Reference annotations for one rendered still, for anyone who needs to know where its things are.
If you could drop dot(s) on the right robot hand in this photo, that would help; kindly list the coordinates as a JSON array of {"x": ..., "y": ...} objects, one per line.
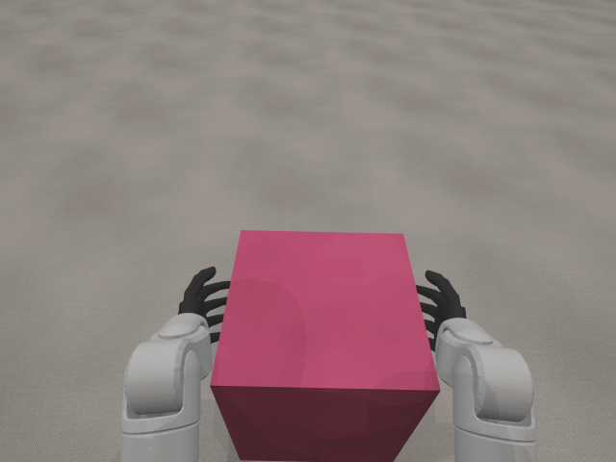
[{"x": 447, "y": 300}]

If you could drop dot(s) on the right robot forearm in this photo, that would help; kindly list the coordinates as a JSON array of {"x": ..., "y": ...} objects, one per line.
[{"x": 493, "y": 395}]

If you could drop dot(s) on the carton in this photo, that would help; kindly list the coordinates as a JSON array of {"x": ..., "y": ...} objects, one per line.
[{"x": 323, "y": 354}]

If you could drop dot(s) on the left robot hand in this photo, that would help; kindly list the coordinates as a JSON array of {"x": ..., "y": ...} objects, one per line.
[{"x": 195, "y": 295}]

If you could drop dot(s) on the left robot forearm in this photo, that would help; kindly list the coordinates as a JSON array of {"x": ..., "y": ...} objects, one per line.
[{"x": 162, "y": 392}]

